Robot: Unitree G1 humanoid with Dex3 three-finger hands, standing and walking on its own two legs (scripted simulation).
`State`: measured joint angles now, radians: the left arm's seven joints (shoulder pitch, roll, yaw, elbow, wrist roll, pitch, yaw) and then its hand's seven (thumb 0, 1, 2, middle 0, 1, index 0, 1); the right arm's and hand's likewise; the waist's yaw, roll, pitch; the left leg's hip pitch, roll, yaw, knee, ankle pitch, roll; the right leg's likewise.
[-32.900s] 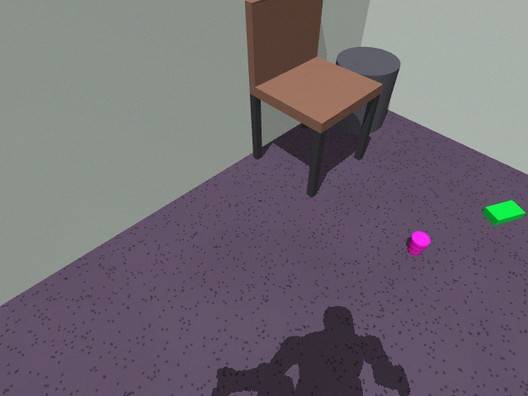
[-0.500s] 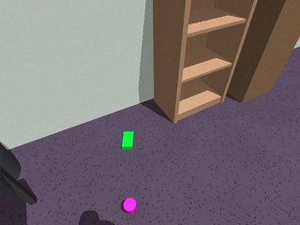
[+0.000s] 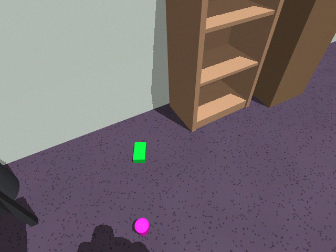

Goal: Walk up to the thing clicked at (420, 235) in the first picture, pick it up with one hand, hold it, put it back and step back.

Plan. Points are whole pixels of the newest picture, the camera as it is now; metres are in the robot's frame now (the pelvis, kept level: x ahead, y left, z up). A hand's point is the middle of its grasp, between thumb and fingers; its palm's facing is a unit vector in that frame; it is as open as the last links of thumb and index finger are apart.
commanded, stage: stand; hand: left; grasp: from above
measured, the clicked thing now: (142, 228) +0.41 +0.19 -0.73
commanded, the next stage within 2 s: step back in 1.12 s
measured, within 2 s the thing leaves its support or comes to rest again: neither
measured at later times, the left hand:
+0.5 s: hand out of the picture +0.11 +0.24 -0.15, palm faces +0.00 -0.94 -0.33, open 7.4 cm
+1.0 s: hand out of the picture +0.09 +0.24 -0.16, palm faces -0.02 -0.94 -0.33, open 7.4 cm
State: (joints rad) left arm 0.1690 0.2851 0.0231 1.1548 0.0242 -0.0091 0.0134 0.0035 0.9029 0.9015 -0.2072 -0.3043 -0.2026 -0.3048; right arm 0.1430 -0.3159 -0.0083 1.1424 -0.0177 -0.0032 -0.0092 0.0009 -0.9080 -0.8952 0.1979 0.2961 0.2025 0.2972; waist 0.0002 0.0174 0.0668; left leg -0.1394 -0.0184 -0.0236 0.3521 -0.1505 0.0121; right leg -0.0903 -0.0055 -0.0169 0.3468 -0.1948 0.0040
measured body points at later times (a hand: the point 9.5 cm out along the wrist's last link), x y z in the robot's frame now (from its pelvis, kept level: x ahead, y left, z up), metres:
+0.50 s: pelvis +0.02 +0.00 +0.00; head +0.03 +0.00 +0.45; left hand +0.11 +0.29 -0.13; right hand +0.10 -0.30 -0.13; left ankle +0.03 +0.11 -0.75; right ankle +0.00 -0.12 -0.75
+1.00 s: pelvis +0.02 +0.00 +0.00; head +0.02 +0.00 +0.45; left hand +0.09 +0.29 -0.13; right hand +0.09 -0.30 -0.13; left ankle +0.03 +0.11 -0.75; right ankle +0.00 -0.12 -0.75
